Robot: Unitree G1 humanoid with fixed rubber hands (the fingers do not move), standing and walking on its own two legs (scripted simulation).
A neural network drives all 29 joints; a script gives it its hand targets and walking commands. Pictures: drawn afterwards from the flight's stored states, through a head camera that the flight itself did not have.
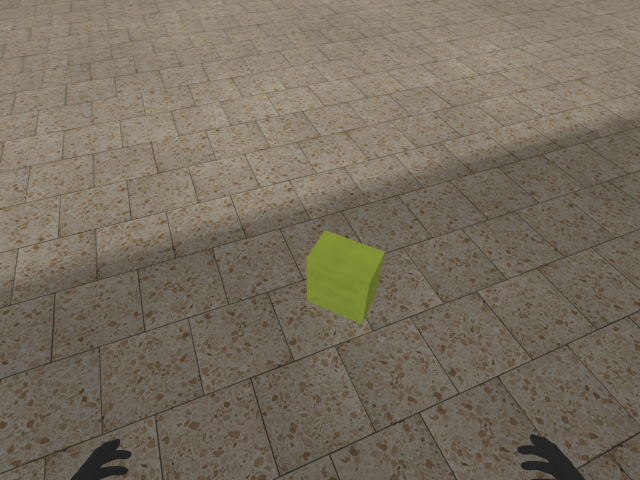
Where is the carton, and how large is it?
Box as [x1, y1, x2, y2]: [306, 230, 384, 323]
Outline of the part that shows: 325,230 306,258 307,300 361,323 376,291 384,252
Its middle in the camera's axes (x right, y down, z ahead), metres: +0.09 +0.15 +1.38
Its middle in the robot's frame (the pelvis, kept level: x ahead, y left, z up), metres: +0.87 -0.09 -0.64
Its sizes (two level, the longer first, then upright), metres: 0.223 0.143 0.252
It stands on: the floor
